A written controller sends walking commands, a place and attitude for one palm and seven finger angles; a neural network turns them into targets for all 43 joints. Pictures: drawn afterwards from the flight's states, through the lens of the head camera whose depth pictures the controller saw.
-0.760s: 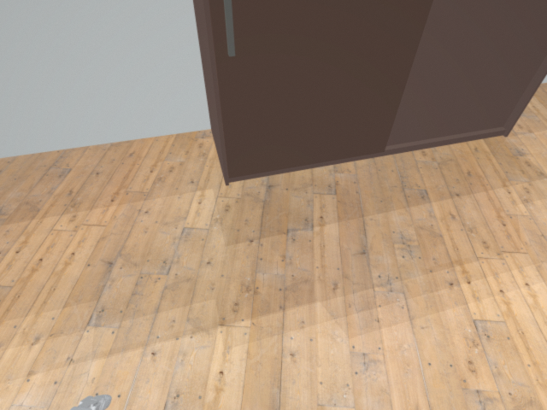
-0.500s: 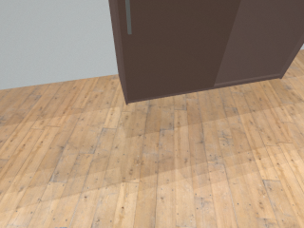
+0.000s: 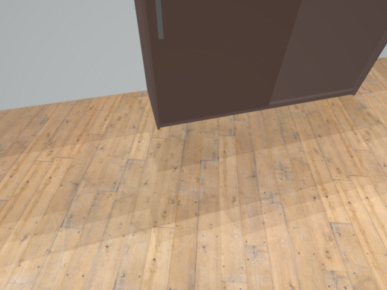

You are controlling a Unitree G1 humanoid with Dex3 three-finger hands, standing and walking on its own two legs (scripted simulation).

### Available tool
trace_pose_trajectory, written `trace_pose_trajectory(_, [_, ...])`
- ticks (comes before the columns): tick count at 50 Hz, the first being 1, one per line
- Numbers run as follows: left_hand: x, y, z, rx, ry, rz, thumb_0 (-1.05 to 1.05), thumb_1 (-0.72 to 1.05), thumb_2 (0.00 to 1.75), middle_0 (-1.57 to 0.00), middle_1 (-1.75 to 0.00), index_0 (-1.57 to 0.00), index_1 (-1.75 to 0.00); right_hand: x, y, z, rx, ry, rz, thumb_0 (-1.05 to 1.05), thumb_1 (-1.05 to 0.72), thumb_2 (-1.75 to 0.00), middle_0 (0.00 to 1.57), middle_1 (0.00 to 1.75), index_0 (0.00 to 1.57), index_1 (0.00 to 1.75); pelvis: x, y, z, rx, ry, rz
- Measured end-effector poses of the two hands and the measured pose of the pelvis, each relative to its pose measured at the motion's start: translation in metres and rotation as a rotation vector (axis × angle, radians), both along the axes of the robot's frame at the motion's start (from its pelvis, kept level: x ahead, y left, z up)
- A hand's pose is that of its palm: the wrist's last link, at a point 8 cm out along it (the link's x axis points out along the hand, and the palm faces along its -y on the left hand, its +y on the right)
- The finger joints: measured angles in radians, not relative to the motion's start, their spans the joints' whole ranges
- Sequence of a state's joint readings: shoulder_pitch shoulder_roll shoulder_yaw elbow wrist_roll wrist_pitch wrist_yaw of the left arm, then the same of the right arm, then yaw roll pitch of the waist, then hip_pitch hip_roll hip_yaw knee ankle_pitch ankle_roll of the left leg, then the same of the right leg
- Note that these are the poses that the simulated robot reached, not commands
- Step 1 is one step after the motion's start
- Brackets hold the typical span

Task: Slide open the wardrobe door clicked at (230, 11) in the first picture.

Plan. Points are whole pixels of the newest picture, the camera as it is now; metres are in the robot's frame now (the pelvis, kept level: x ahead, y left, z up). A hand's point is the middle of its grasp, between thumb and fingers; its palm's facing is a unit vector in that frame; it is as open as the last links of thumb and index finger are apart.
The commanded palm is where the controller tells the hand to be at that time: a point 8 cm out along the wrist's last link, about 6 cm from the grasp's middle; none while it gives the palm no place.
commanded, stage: stand and wait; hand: left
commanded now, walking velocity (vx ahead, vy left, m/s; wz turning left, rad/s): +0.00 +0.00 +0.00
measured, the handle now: (158, 10) +1.36 +0.26 +0.07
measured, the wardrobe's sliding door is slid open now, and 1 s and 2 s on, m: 0.00 0.00 0.00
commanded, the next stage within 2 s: look at it before walking up in 0.06 s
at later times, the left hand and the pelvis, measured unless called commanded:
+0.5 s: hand out of the picture +0.08 +0.24 -0.15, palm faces -0.03 -0.94 -0.34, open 7.4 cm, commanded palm none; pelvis +0.01 -0.01 +0.00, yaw +0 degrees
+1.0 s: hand out of the picture +0.07 +0.22 -0.17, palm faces -0.04 -0.97 -0.25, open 7.4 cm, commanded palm none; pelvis +0.04 +0.00 +0.00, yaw -3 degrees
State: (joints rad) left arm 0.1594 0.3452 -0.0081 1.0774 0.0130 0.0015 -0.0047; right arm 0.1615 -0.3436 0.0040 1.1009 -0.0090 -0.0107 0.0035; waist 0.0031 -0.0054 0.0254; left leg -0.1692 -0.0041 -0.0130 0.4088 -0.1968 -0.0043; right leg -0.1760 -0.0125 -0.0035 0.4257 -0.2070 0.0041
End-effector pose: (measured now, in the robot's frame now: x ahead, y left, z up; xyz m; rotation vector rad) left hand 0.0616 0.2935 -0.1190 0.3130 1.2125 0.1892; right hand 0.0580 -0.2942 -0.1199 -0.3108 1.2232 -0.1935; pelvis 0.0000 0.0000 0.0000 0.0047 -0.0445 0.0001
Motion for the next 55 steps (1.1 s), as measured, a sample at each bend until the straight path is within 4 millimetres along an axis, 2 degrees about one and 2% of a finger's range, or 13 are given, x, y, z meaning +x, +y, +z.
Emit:
trace_pose_trajectory(20, [0.013, -0.006, 0.003, 0.003, -0.006, -0.006, 0.01, 0.91, 0.9, -0.21, -0.3, -0.21, -0.3, 0.022, -0.001, 0.001, 0.01, -0.024, 0.012, 0.01, -0.91, -0.9, 0.2, 0.3, 0.2, 0.3, 0.008, -0.004, 0.002, 0.002, 0.008, -0.003])
trace_pose_trajectory(41, [0.025, -0.008, 0.002, -0.004, -0.011, -0.01, 0.01, 0.91, 0.9, -0.21, -0.3, -0.21, -0.3, 0.033, -0.005, 0.005, -0.006, -0.03, 0.006, 0.01, -0.91, -0.9, 0.2, 0.3, 0.2, 0.3, 0.017, -0.006, 0.003, -0.001, 0.006, -0.01])
trace_pose_trajectory(47, [0.016, -0.021, -0.01, -0.043, 0.031, 0.001, 0.01, 0.91, 0.9, -0.2, -0.3, -0.2, -0.3, 0.022, 0.012, -0.006, 0.034, -0.002, -0.017, 0.01, -0.91, -0.9, 0.2, 0.29, 0.2, 0.3, 0.029, -0.004, -0.001, -0.001, 0.014, -0.034])
trace_pose_trajectory(55, [-0.003, -0.049, -0.037, -0.133, 0.194, 0.013, 0.01, 0.91, 0.9, -0.2, -0.3, -0.2, -0.3, -0.011, 0.044, -0.03, 0.111, 0.102, -0.132, 0.01, -0.91, -0.9, 0.2, 0.29, 0.2, 0.3, 0.067, -0.003, -0.014, 0.012, 0.032, -0.091])
